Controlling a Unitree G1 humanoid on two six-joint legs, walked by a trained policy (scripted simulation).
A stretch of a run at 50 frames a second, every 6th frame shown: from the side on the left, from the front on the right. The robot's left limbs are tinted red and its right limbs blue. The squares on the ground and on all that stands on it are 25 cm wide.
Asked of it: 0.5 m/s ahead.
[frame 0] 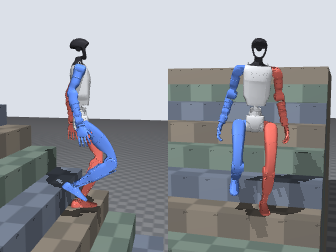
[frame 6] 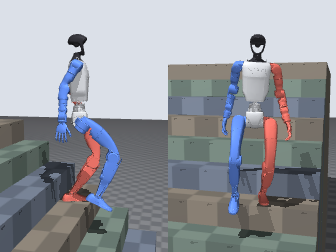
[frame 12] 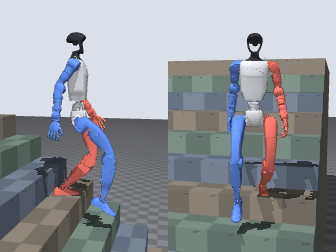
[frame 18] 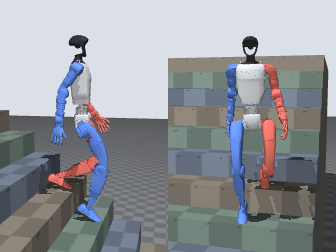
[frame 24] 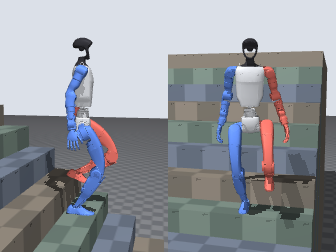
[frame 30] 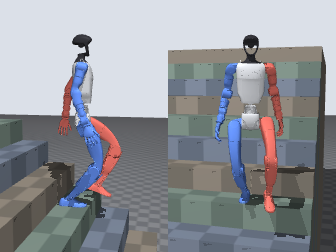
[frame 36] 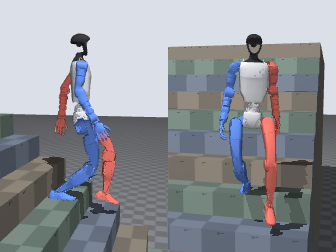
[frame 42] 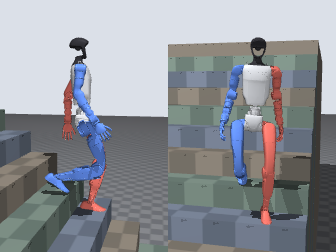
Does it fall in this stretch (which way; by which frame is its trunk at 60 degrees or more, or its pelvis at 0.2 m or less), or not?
no
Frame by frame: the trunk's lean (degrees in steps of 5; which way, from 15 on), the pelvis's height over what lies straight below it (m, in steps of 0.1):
0: 5, 0.7
6: 5, 0.7
12: 5, 0.7
18: 5, 0.8
24: 0, 0.7
30: 0, 0.7
36: 0, 0.7
42: 5, 0.8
